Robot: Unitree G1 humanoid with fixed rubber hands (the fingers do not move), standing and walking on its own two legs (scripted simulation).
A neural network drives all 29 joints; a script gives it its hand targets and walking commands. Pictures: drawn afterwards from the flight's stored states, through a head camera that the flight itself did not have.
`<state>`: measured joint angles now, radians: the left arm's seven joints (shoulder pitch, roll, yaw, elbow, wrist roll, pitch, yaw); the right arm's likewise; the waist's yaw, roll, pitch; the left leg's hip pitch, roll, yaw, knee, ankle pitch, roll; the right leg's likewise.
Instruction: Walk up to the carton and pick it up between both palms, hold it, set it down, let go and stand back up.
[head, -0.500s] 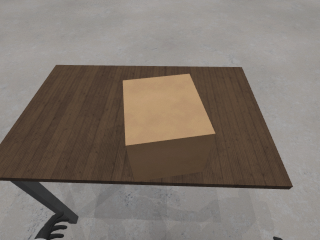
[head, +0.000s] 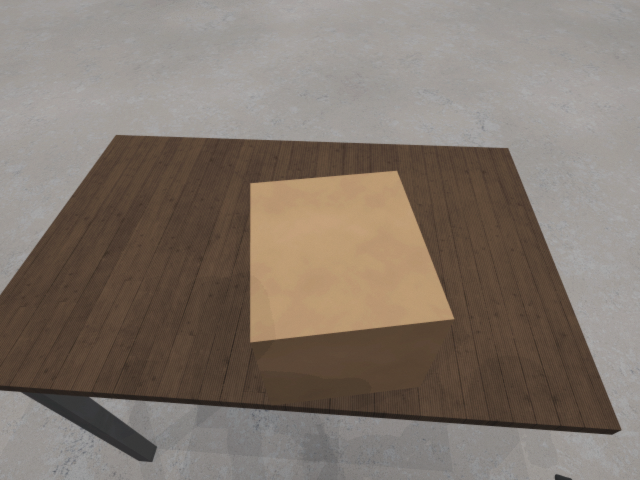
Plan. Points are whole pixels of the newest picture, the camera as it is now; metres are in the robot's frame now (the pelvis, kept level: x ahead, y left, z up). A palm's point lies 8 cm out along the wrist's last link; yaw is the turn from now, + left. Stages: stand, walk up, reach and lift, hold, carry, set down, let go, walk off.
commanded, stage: walk up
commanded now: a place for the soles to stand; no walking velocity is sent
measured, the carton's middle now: (335, 285) +0.38 +0.00 +0.01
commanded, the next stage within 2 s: none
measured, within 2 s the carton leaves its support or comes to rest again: neither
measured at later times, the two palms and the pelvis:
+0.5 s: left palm out of the picture +0.14 +0.34 -0.09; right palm (545, 460) +0.18 -0.29 -0.11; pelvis +0.04 +0.02 +0.00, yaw -2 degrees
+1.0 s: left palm (93, 455) +0.17 +0.32 -0.09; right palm out of the picture +0.13 -0.30 -0.10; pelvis +0.04 +0.01 +0.01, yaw -3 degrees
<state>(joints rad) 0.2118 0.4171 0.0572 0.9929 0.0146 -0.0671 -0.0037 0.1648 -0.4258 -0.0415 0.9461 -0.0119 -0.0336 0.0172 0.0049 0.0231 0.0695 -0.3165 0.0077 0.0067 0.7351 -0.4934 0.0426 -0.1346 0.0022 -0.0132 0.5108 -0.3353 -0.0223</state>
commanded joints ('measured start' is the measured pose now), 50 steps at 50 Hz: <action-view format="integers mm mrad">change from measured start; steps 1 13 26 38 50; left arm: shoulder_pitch -138 -26 -137 -202 -211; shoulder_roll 203 229 179 181 168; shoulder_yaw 15 16 -15 -19 -20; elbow -97 -40 -26 2 22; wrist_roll -30 -1 -20 -14 -10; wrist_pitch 12 24 23 32 38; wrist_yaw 21 41 29 22 11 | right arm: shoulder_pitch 63 -156 -218 -235 -210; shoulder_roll -137 -148 -156 -154 -164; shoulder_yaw -43 -29 -18 -5 -3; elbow -28 -75 8 66 85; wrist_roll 5 36 27 22 16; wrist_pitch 2 41 36 28 23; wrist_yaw -9 -15 -10 -8 -9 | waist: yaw -78 1 -6 -7 -13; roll -141 8 -49 -17 -24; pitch -74 -154 -135 -105 -96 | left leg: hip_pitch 204 159 230 235 232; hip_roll -2 109 136 133 134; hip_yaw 23 -90 -86 -77 -86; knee -313 -171 -261 -350 -392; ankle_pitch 463 547 583 478 388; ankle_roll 12 41 42 23 16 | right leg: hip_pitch -87 -58 -49 -22 -27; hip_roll -152 -121 -105 -103 -93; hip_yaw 111 206 143 153 155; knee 43 -85 -84 -163 -212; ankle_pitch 693 283 385 324 247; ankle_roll -79 -38 -20 -12 -4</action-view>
